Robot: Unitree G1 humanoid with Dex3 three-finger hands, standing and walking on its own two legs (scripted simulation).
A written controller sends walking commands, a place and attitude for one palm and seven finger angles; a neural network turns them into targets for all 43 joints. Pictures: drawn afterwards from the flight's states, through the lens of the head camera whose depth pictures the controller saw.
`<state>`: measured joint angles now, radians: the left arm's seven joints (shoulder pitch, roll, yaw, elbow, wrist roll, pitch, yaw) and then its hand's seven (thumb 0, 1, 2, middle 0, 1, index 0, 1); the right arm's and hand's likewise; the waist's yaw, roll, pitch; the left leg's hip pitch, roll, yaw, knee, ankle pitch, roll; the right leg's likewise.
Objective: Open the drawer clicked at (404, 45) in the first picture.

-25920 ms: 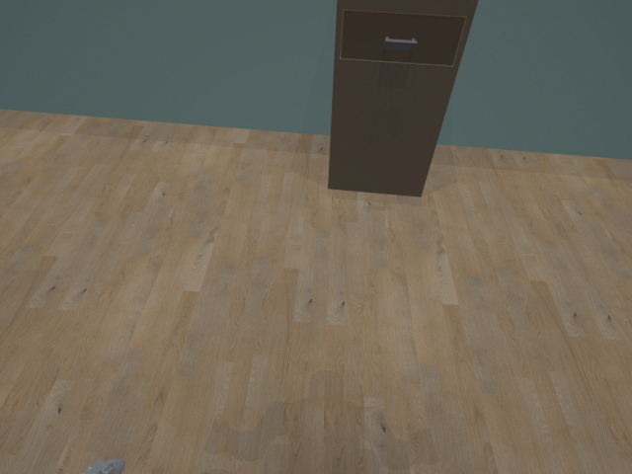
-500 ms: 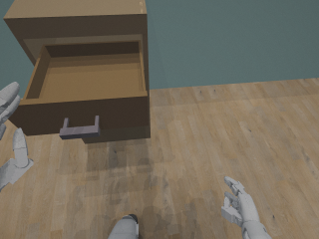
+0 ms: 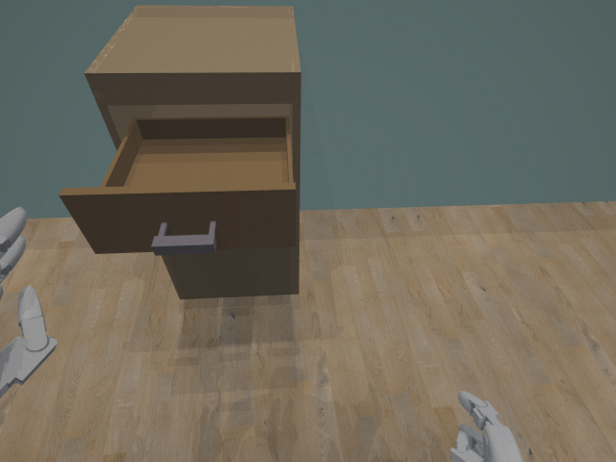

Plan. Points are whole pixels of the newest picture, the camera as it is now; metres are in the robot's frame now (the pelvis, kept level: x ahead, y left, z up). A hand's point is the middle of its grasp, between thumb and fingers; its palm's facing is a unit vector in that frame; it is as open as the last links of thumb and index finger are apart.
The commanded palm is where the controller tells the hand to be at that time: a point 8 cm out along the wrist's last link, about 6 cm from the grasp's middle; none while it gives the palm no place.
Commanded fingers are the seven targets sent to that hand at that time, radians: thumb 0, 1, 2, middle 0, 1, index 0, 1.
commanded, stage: stop stepping back and stand still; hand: left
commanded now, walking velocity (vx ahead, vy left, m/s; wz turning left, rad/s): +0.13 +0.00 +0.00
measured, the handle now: (186, 235) +0.50 +0.26 -0.04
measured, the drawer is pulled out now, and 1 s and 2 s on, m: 0.30 0.30 0.30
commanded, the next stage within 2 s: let the arm hang, fingers relaxed in 0.18 s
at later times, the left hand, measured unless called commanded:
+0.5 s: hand out of the picture +0.15 +0.20 -0.13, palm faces +0.06 -0.97 -0.25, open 7.4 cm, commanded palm none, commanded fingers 0.00 0.90 0.90 -0.20 -0.30 -0.20 -0.30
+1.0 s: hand out of the picture -0.03 +0.18 -0.16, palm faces +0.05 -0.97 -0.23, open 7.3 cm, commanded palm none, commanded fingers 0.00 0.90 0.90 -0.20 -0.30 -0.20 -0.30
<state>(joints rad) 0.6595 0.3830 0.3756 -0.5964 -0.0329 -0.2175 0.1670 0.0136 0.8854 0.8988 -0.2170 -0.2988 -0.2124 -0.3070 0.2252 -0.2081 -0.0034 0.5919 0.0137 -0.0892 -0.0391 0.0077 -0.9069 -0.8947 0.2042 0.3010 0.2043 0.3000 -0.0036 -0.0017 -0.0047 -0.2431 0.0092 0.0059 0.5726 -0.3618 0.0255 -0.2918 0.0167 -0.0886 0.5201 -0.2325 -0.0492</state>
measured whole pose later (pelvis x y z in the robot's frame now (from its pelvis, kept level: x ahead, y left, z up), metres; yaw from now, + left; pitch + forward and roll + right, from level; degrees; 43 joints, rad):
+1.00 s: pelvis +0.00 +0.00 +0.01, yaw +0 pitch -3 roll +0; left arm 0.31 0.14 0.02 1.14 0.01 0.02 0.04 0.00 0.91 0.90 -0.20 -0.30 -0.20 -0.30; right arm 0.35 -0.11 0.01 1.10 -0.02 0.02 -0.04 0.00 -0.91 -0.89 0.20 0.30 0.20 0.30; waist 0.00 0.03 0.06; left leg -0.13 0.00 0.03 0.42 -0.25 0.01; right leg -0.20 0.02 -0.06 0.41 -0.17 -0.05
